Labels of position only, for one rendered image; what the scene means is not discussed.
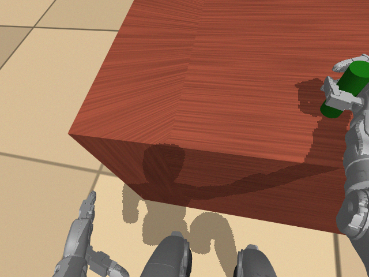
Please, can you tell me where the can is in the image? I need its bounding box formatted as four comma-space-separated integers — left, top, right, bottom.
320, 61, 369, 118

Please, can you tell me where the right robot arm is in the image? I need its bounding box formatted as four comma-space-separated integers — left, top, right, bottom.
336, 110, 369, 277

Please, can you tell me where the right robot hand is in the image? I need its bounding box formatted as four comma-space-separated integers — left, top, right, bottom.
320, 54, 369, 117

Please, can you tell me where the left robot hand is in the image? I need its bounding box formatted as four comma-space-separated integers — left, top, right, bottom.
63, 191, 130, 277

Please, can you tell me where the left robot arm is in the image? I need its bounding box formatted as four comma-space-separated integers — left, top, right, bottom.
52, 257, 88, 277

